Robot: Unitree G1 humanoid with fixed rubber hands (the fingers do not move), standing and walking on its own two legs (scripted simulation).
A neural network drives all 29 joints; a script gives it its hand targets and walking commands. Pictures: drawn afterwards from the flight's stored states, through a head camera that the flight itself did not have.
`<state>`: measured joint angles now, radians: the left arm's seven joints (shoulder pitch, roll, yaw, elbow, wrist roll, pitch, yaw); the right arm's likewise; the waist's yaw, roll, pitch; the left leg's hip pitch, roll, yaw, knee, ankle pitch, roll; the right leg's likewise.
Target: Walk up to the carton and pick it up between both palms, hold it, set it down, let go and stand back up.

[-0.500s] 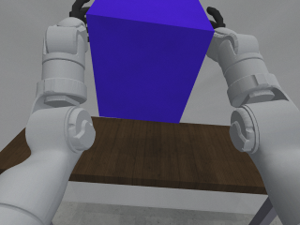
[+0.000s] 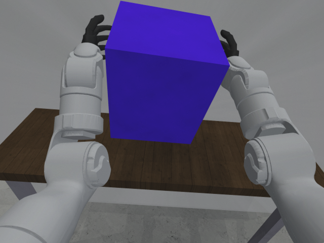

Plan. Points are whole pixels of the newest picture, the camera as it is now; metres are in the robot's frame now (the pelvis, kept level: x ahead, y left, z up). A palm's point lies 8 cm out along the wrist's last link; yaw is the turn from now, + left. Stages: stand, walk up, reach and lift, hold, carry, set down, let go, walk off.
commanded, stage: set down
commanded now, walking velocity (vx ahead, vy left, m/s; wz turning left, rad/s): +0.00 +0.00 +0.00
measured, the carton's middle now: (158, 79) +0.41 -0.01 +0.26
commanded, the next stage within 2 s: none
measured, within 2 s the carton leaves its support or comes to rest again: neither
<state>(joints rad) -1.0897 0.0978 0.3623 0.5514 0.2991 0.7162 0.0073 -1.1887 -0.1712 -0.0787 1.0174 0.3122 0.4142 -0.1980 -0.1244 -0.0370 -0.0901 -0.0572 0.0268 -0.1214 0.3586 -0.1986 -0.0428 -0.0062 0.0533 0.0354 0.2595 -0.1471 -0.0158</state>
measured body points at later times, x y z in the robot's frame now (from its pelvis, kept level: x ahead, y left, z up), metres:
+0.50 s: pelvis +0.00 -0.01 +0.00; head -0.07 +0.02 +0.44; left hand +0.41 +0.13 +0.29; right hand +0.41 -0.17 +0.28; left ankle +0.01 +0.14 -0.75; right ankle +0.00 -0.11 -0.75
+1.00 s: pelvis +0.00 -0.01 +0.00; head -0.05 +0.00 +0.45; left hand +0.41 +0.11 +0.24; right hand +0.41 -0.19 +0.22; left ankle +0.01 +0.14 -0.75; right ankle +0.00 -0.11 -0.75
